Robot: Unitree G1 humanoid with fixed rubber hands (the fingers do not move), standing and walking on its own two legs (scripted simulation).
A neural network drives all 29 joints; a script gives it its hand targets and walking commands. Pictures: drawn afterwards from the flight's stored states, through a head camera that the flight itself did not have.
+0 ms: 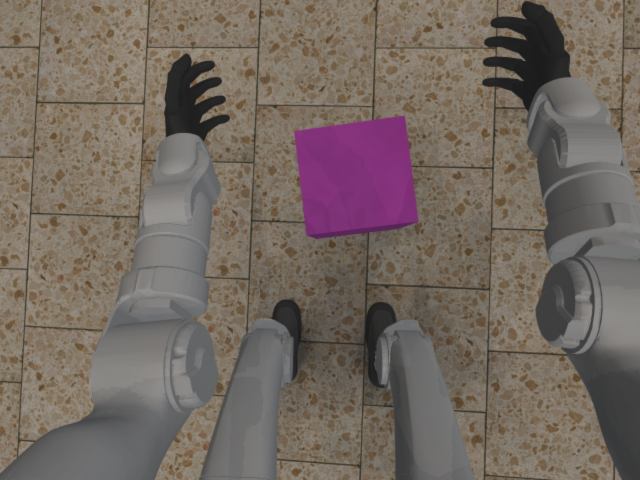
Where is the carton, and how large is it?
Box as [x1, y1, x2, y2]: [294, 116, 417, 238]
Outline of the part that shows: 404,116 294,131 307,235 318,238 399,228 417,221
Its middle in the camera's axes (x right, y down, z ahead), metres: +0.08 -0.12 +0.85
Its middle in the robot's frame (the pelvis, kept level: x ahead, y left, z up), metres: +0.49 -0.03 -0.52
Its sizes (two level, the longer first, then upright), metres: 0.210 0.200 0.250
